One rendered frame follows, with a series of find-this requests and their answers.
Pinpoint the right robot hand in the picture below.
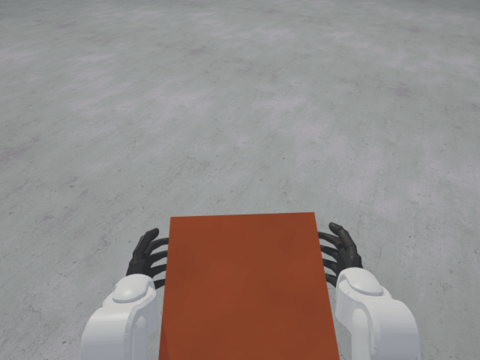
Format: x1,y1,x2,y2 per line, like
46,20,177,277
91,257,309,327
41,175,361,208
318,222,363,288

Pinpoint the left robot forearm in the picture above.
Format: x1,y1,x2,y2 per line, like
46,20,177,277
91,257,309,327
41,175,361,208
79,274,159,360

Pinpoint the right robot forearm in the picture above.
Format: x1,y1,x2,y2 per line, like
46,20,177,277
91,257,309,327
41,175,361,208
335,268,421,360

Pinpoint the carton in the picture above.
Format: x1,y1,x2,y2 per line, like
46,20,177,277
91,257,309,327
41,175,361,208
158,212,340,360

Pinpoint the left robot hand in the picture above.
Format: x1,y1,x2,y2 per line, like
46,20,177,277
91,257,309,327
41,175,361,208
125,228,169,289

